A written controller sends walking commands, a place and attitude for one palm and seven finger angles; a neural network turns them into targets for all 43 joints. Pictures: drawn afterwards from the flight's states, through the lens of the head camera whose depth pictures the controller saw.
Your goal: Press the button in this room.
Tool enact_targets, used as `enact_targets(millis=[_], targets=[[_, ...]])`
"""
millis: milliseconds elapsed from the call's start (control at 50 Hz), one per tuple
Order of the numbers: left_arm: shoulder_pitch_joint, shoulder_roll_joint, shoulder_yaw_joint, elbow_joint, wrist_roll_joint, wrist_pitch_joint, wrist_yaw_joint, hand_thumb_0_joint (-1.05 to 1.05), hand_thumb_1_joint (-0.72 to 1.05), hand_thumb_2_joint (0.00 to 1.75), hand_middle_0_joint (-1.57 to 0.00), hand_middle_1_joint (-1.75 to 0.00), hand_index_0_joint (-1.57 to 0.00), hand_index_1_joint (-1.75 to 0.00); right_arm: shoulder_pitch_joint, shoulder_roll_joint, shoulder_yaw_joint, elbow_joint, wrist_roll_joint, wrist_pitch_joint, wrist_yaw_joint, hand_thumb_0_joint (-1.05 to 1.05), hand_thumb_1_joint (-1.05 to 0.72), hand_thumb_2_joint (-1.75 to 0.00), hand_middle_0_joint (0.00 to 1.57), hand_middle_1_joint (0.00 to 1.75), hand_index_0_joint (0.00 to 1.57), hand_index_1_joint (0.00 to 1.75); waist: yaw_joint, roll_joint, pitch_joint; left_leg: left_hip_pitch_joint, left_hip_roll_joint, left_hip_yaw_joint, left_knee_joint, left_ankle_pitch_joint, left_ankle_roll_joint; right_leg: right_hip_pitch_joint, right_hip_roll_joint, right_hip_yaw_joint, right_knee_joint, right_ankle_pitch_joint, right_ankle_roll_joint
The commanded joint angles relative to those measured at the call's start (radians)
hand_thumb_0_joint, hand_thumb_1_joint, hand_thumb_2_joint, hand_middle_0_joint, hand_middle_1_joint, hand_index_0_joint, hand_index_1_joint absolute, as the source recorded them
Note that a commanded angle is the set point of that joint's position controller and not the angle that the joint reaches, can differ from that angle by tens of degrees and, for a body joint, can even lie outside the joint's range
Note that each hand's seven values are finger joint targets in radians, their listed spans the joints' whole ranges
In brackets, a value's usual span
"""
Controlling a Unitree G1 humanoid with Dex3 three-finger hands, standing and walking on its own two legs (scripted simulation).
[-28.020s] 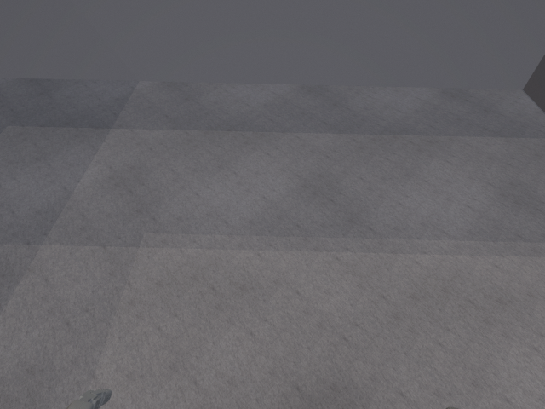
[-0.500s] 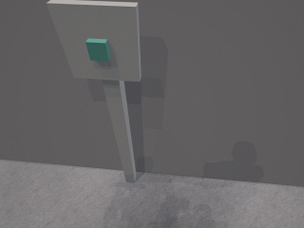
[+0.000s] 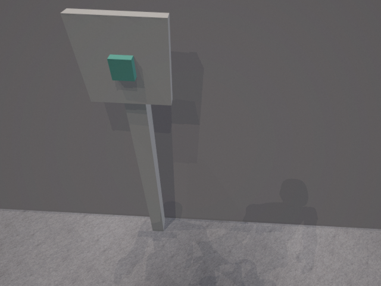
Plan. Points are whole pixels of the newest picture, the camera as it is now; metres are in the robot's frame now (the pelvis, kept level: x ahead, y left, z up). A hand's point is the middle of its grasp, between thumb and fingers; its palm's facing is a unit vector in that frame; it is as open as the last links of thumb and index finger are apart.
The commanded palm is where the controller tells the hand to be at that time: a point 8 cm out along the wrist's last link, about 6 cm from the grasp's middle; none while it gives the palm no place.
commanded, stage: look again from close up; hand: left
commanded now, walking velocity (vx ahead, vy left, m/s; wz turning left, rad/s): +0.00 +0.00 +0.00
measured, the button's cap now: (123, 67) +0.52 +0.19 +0.22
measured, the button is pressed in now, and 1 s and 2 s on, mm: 0 0 0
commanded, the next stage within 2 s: raise the hand and make a fist in 0.52 s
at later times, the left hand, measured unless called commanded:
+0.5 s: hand out of the picture +0.05 +0.22 -0.17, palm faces -0.04 -0.96 -0.26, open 7.4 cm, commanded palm none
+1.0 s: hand (105, 249) +0.20 +0.19 -0.02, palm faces +0.01 -1.00 -0.04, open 5.7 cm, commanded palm +0.16 +0.25 +0.00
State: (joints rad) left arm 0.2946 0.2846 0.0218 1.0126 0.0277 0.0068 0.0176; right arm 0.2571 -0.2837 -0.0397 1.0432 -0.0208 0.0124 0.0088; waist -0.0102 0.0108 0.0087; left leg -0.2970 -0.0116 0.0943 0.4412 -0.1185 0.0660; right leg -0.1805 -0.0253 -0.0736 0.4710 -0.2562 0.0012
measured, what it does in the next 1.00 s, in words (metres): stands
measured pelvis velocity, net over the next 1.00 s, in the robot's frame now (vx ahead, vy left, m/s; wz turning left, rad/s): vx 0.03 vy -0.03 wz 0.02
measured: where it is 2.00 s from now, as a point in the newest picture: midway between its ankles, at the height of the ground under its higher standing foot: outside the picture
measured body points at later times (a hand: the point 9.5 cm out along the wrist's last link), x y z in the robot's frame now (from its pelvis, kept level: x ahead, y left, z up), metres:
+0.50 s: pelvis +0.03 +0.00 +0.01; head +0.03 +0.01 +0.45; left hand +0.05 +0.27 -0.15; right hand +0.08 -0.27 -0.14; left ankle +0.08 +0.07 -0.74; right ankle +0.00 -0.13 -0.74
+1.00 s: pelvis +0.03 -0.03 -0.04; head +0.06 -0.02 +0.41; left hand +0.19 +0.24 -0.02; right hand +0.23 -0.27 -0.10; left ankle +0.08 +0.07 -0.74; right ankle +0.01 -0.12 -0.74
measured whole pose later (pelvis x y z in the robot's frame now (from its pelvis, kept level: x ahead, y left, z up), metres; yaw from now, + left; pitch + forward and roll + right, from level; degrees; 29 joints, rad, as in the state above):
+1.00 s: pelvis +0.03 -0.03 -0.04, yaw +1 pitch +8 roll +0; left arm 0.46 0.27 0.26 0.17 -0.31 -0.42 -0.42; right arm 0.17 -0.22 -0.02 0.58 0.04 -0.22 -0.01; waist -0.01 -0.02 -0.09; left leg -0.66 0.02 0.06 0.86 -0.34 0.03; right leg -0.54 0.01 -0.06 0.89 -0.48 -0.04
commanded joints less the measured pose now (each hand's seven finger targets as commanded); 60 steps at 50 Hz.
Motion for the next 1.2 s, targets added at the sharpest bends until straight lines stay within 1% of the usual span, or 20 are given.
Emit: enact_targets(millis=[0,420,580,600,620,640,660,680,700,760,800,820,860,900,940,980,1020,1100,1140,1180], targets=[[-0.003,0.148,0.023,-0.041,-0.005,-0.027,0.010,0.00,0.90,0.90,-0.20,-0.30,-0.20,-0.30,-0.049,-0.164,-0.026,-0.052,0.003,-0.026,-0.012,0.00,-0.90,-0.90,0.20,0.30,0.20,0.30,0.009,0.003,0.041,0.030,0.137,-0.221,-0.163,-0.303,-0.016,-0.103,-0.090,0.129,-0.149,-0.160,-0.056],[-0.017,0.139,-0.002,0.019,-0.006,-0.030,0.015,0.00,0.90,0.90,-0.20,-0.30,-0.20,-0.30,-0.105,-0.161,-0.006,0.005,0.012,-0.032,-0.010,0.00,-0.90,-0.90,0.20,0.30,0.20,0.30,0.009,0.002,0.017,0.111,0.146,-0.195,-0.167,-0.132,-0.021,-0.039,-0.103,0.116,-0.159,0.009,-0.033],[-0.028,0.133,-0.004,0.024,-0.006,-0.032,0.018,0.00,0.90,0.90,-0.20,-0.30,-0.20,-0.30,-0.116,-0.151,-0.002,0.014,0.015,-0.038,-0.013,0.00,-0.90,-0.90,0.20,0.30,0.20,0.30,0.009,-0.020,-0.021,0.161,0.146,-0.169,-0.126,0.051,-0.018,0.005,-0.112,0.111,-0.157,0.108,-0.025],[0.040,0.017,-0.027,0.034,0.002,-0.038,0.059,0.00,0.90,0.90,-0.20,-0.30,-0.20,-0.30,-0.080,-0.067,0.019,-0.046,0.019,-0.043,-0.016,0.00,-0.90,-0.90,0.20,0.30,0.20,0.30,0.002,0.008,0.029,0.130,0.140,-0.114,0.013,0.076,-0.047,-0.043,-0.112,0.119,-0.138,0.101,-0.020],[-0.676,0.392,0.306,-1.416,-0.166,-0.242,0.060,0.00,0.90,0.90,-0.23,-0.33,-0.23,-0.33,-0.020,-0.185,-0.026,-0.391,0.074,-0.161,-0.051,0.00,-0.90,-0.90,0.20,0.30,0.20,0.30,-0.102,0.113,-0.422,0.419,0.029,-0.182,-0.039,0.116,-0.079,-0.052,0.009,-0.011,-0.017,0.222,-0.028],[-0.156,0.289,0.231,-1.230,-0.112,-0.215,0.063,0.00,0.90,0.90,-0.25,-0.36,-0.25,-0.36,-0.091,-0.120,0.021,-0.362,0.065,-0.255,-0.078,0.00,-0.90,-0.90,0.20,0.30,0.20,0.30,0.034,0.300,-0.378,0.509,0.107,-0.231,-0.094,0.179,-0.091,-0.152,0.016,0.000,0.089,0.035,-0.037],[-0.099,0.220,0.190,-1.142,-0.132,-0.176,0.105,0.00,0.90,0.90,-0.28,-0.39,-0.28,-0.39,-0.104,-0.124,0.014,-0.293,0.058,-0.276,-0.087,0.00,-0.90,-0.90,0.20,0.30,0.20,0.30,0.014,0.298,-0.317,0.359,0.093,-0.237,-0.139,0.004,-0.137,-0.168,0.016,-0.006,0.118,-0.068,-0.035],[0.181,-0.081,0.030,-0.981,-0.160,-0.106,0.090,0.00,0.90,0.90,-0.31,-0.42,-0.31,-0.42,-0.062,-0.046,0.017,-0.302,0.071,-0.276,-0.076,0.00,-0.90,-0.90,0.20,0.30,0.20,0.30,-0.021,0.205,-0.151,0.296,0.101,-0.229,-0.171,-0.116,-0.117,-0.237,0.028,-0.016,0.117,-0.094,-0.031],[-0.013,-0.014,0.078,-1.177,-0.199,-0.147,0.074,0.00,0.90,0.90,-0.34,-0.45,-0.34,-0.45,-0.090,-0.094,0.005,-0.391,0.065,-0.288,-0.066,0.00,-0.90,-0.90,0.20,0.30,0.20,0.30,-0.027,0.169,-0.040,0.177,0.084,-0.238,-0.154,-0.240,-0.099,-0.234,0.022,-0.009,0.094,-0.085,-0.031],[0.292,-0.003,0.178,-0.928,-0.231,-0.271,-0.026,0.00,0.90,0.90,-0.42,-0.54,-0.42,-0.54,-0.111,-0.103,-0.027,-0.441,0.053,-0.293,-0.059,0.00,-0.90,-0.90,0.20,0.30,0.20,0.30,0.015,-0.058,0.025,-0.030,0.034,-0.176,0.008,-0.248,-0.076,-0.268,0.042,-0.033,0.024,-0.109,-0.034],[0.364,-0.018,0.224,-0.786,-0.265,-0.383,-0.146,0.00,0.90,0.90,-0.47,-0.60,-0.47,-0.60,-0.124,-0.099,-0.041,-0.462,0.043,-0.271,-0.048,0.00,-0.90,-0.90,0.20,0.30,0.20,0.30,0.034,-0.294,0.030,-0.156,0.027,-0.137,0.158,-0.134,-0.076,-0.380,0.057,-0.049,0.123,-0.106,-0.028],[0.386,-0.023,0.225,-0.774,-0.281,-0.446,-0.219,0.00,0.90,0.90,-0.50,-0.63,-0.50,-0.63,-0.142,-0.102,-0.050,-0.482,0.045,-0.269,-0.042,0.00,-0.90,-0.90,0.20,0.30,0.20,0.30,0.043,-0.328,0.009,-0.213,0.023,-0.121,0.215,-0.123,-0.079,-0.416,0.057,-0.044,0.176,-0.103,-0.028],[0.388,0.029,0.271,-0.745,-0.319,-0.521,-0.363,0.00,0.90,0.90,-0.56,-0.69,-0.56,-0.69,-0.156,-0.111,-0.060,-0.542,0.063,-0.276,-0.025,0.00,-0.90,-0.90,0.20,0.30,0.20,0.30,0.061,-0.266,-0.047,-0.257,0.010,-0.103,0.284,-0.111,-0.081,-0.423,0.043,-0.008,0.237,-0.064,-0.036],[0.367,0.128,0.365,-0.876,-0.366,-0.521,-0.459,0.00,0.90,0.90,-0.61,-0.75,-0.61,-0.75,-0.180,-0.119,-0.063,-0.614,0.069,-0.287,-0.028,0.00,-0.90,-0.90,0.20,0.30,0.20,0.30,0.084,-0.095,-0.196,-0.233,-0.003,-0.080,0.328,-0.073,-0.067,-0.366,0.032,0.026,0.268,0.002,-0.033],[0.286,0.190,0.426,-1.093,-0.403,-0.496,-0.480,0.00,0.90,0.90,-0.67,-0.81,-0.67,-0.81,-0.168,-0.099,-0.055,-0.658,0.068,-0.293,-0.042,0.00,-0.90,-0.90,0.20,0.30,0.20,0.30,0.087,0.066,-0.356,-0.156,-0.001,-0.068,0.349,-0.020,-0.052,-0.324,0.035,0.048,0.281,0.058,-0.023],[0.215,0.213,0.451,-1.289,-0.437,-0.502,-0.449,0.00,0.90,0.90,-0.72,-0.87,-0.72,-0.87,-0.132,-0.073,-0.044,-0.665,0.058,-0.296,-0.048,0.00,-0.90,-0.90,0.20,0.30,0.20,0.30,0.077,0.161,-0.407,-0.124,0.010,-0.084,0.372,-0.006,-0.044,-0.314,0.036,0.084,0.271,0.067,-0.014],[0.147,0.174,0.411,-1.431,-0.439,-0.551,-0.397,0.00,0.90,0.90,-0.78,-0.93,-0.78,-0.93,-0.103,-0.053,-0.034,-0.642,0.054,-0.305,-0.065,0.00,-0.90,-0.90,0.20,0.30,0.20,0.30,0.030,0.151,-0.381,-0.087,0.020,-0.101,0.385,0.012,-0.033,-0.344,0.042,0.083,0.262,0.095,-0.011],[0.006,0.124,0.299,-1.356,-0.400,-0.591,-0.376,0.00,0.90,0.90,-0.89,-1.05,-0.89,-1.05,-0.077,-0.072,-0.015,-0.574,0.053,-0.318,-0.089,0.00,-0.90,-0.90,0.20,0.30,0.20,0.30,-0.071,0.098,-0.133,-0.181,0.034,-0.142,0.416,-0.119,-0.021,-0.502,0.048,0.093,0.230,-0.049,-0.008],[-0.014,0.153,0.283,-1.238,-0.392,-0.544,-0.422,0.00,0.90,0.90,-0.94,-1.11,-0.94,-1.11,-0.083,-0.093,-0.007,-0.566,0.067,-0.326,-0.102,0.00,-0.90,-0.90,0.20,0.30,0.20,0.30,-0.077,0.060,-0.058,-0.245,0.036,-0.149,0.412,-0.207,-0.021,-0.513,0.040,0.132,0.174,-0.172,-0.001],[0.008,0.187,0.295,-1.172,-0.401,-0.458,-0.484,0.00,0.90,0.90,-1.00,-1.17,-1.00,-1.17,-0.081,-0.104,-0.005,-0.580,0.084,-0.326,-0.115,0.00,-0.90,-0.90,0.20,0.30,0.20,0.30,-0.048,0.010,-0.118,-0.240,0.030,-0.141,0.416,-0.198,-0.016,-0.436,0.003,0.221,0.108,-0.167,0.044]])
